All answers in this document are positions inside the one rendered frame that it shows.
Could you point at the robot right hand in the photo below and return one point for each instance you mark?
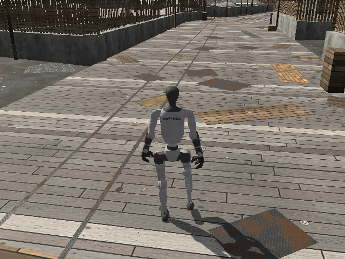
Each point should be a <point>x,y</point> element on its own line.
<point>200,160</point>

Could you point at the robot left forearm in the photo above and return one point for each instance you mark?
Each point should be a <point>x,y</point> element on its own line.
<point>147,143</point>

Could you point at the robot left hand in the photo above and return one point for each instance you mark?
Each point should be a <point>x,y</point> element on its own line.
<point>148,154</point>

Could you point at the robot head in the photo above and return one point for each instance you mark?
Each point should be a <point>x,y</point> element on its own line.
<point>172,93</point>

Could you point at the robot right forearm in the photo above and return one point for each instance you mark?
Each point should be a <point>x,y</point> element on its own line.
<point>197,146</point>

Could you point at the right robot foot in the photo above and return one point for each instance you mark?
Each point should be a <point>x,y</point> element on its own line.
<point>190,206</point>

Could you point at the left robot upper arm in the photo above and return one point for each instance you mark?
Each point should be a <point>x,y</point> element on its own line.
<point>152,123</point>

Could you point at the right robot upper arm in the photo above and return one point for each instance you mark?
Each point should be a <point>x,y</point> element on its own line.
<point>191,123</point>

